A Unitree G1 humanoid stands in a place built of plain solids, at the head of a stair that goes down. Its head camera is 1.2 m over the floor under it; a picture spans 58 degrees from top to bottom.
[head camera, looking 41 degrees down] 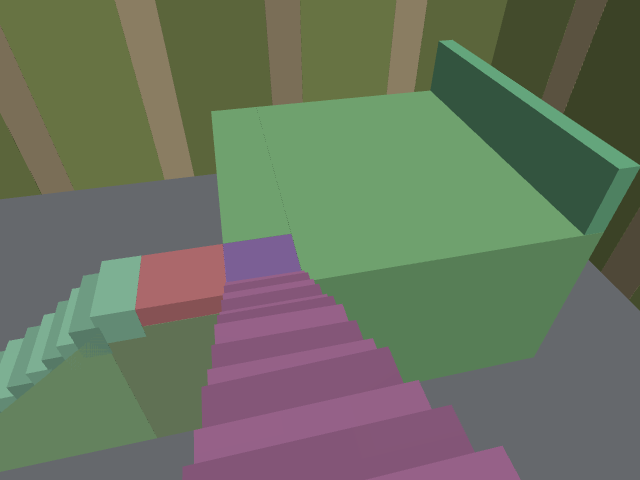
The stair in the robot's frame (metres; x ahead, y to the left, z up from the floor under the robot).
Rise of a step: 0.19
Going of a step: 0.25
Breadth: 0.89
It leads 13 degrees to the left of straight ahead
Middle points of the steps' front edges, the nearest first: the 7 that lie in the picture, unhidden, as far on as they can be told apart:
0.64 -0.01 -0.19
0.85 0.03 -0.38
1.14 0.10 -0.57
1.34 0.15 -0.76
1.62 0.21 -0.95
1.92 0.28 -1.14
2.16 0.33 -1.33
